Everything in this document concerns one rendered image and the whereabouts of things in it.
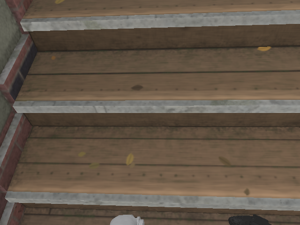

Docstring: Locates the robot left thigh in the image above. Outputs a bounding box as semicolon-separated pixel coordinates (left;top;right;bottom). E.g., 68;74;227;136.
110;215;144;225

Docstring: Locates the right robot hand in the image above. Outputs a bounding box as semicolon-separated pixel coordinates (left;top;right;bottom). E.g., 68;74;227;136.
228;214;272;225

